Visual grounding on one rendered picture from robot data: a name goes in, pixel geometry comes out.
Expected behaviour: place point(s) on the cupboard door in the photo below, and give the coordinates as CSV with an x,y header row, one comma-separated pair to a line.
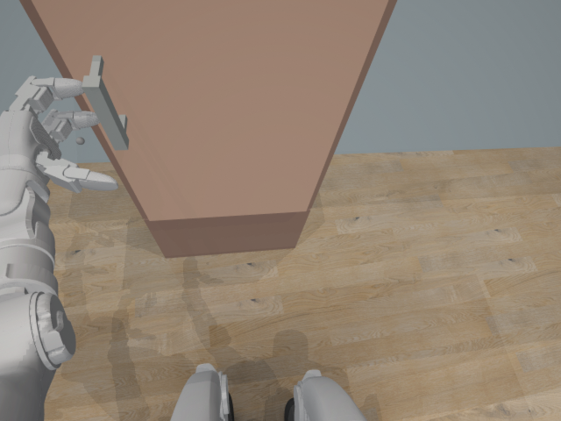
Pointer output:
x,y
232,106

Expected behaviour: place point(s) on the robot thigh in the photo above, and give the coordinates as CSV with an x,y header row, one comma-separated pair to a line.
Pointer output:
x,y
205,397
319,398

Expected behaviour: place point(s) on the right robot thigh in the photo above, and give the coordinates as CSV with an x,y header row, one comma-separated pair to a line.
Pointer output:
x,y
319,398

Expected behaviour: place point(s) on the robot left hand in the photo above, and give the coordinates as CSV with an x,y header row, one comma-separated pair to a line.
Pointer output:
x,y
23,138

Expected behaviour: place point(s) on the left robot thigh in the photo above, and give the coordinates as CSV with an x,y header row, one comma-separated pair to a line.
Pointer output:
x,y
205,397

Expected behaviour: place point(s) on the handle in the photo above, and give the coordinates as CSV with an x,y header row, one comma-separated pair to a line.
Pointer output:
x,y
99,98

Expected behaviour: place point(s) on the robot left forearm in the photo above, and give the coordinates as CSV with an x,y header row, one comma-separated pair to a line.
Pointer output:
x,y
27,245

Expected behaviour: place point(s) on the robot left upper arm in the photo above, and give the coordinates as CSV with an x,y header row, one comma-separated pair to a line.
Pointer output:
x,y
35,338

